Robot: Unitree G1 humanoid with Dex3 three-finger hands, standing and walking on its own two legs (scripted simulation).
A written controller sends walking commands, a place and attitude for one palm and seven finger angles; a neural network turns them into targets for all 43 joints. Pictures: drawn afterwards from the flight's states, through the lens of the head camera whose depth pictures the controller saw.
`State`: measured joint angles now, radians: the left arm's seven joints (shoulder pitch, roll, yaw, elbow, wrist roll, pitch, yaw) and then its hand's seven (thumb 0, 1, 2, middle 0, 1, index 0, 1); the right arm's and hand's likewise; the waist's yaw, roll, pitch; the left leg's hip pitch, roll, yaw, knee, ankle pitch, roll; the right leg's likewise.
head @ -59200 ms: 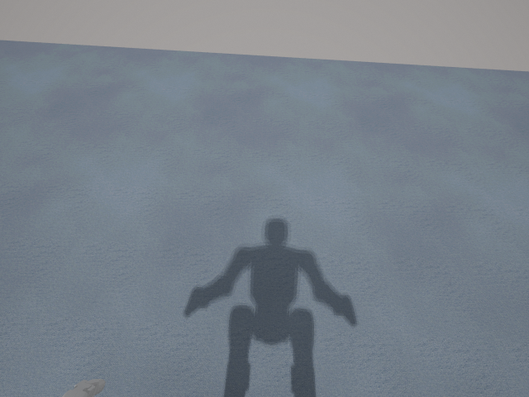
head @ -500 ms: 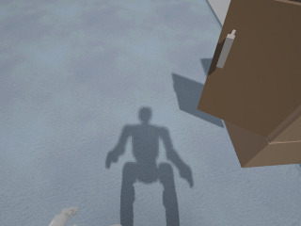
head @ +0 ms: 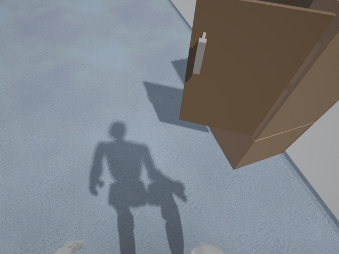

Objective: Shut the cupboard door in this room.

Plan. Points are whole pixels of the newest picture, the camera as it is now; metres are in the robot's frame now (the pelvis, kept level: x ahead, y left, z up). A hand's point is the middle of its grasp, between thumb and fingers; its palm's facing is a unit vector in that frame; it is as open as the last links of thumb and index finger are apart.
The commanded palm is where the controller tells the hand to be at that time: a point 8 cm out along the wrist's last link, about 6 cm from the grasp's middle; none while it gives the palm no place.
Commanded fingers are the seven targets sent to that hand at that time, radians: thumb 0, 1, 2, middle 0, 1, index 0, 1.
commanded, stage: turn to face it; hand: left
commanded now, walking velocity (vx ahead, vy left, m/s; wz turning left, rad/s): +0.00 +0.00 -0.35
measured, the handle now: (200, 53) +0.71 -0.05 +0.05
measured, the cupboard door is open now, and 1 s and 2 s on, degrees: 56 56 56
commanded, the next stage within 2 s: take the last steps up to it in 0.28 s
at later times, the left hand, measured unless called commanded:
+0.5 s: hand (111, 253) +0.14 +0.16 -0.18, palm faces -0.16 -0.97 -0.19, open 7.4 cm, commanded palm none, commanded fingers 0.00 0.90 0.90 -0.20 -0.30 -0.20 -0.30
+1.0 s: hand (153, 218) +0.23 +0.06 -0.17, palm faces -0.24 -0.96 -0.17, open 7.3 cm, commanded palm none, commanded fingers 0.00 0.90 0.90 -0.20 -0.30 -0.20 -0.30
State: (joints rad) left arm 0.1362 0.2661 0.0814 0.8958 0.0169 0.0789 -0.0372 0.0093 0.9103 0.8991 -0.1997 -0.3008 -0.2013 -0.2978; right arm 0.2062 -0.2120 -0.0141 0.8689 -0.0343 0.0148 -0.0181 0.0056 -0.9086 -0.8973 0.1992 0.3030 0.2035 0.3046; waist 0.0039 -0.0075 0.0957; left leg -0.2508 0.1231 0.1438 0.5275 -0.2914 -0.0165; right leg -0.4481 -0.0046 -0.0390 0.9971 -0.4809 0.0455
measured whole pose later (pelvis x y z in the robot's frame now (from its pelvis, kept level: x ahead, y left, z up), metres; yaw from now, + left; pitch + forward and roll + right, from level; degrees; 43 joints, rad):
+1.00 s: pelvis +0.15 -0.11 +0.00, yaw -14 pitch +2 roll -1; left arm 0.23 0.17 0.04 1.06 0.03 -0.04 0.00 0.00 0.91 0.90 -0.20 -0.30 -0.20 -0.30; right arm 0.25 -0.21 -0.04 1.03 -0.03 0.00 0.01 0.01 -0.91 -0.90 0.19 0.30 0.20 0.30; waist -0.02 0.00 0.05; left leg -0.45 0.09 0.10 0.85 -0.40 -0.03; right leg -0.15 0.00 -0.10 0.42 -0.29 -0.02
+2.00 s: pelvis +0.23 -0.13 +0.00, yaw -16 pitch +0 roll +1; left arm 0.21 0.22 0.03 1.03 0.01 0.03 0.03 0.01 0.91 0.90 -0.20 -0.30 -0.20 -0.30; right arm 0.18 -0.15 -0.01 1.01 -0.01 0.01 -0.02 0.00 -0.92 -0.90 0.20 0.30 0.20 0.30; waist 0.02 -0.04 0.06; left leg -0.23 -0.02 0.08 0.50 -0.27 0.03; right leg -0.18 -0.03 0.02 0.49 -0.31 0.01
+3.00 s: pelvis +0.17 -0.07 +0.00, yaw -15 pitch -2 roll -1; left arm 0.38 0.17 -0.01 1.06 0.03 0.00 0.03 0.01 0.91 0.90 -0.20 -0.30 -0.20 -0.30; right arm 0.25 -0.16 -0.03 1.09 -0.01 0.02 0.00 0.01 -0.91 -0.90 0.20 0.30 0.20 0.30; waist 0.01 -0.02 0.03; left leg -0.32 -0.03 0.08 0.49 -0.15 0.08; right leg -0.26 -0.04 0.03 0.48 -0.20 0.04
